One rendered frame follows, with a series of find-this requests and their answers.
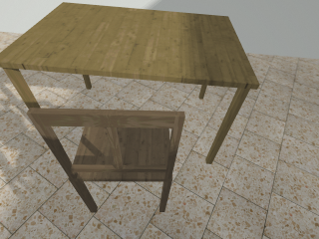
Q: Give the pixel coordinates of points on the chair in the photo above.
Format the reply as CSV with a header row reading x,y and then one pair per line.
x,y
115,146

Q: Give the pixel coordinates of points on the table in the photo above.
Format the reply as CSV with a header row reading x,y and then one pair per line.
x,y
134,43

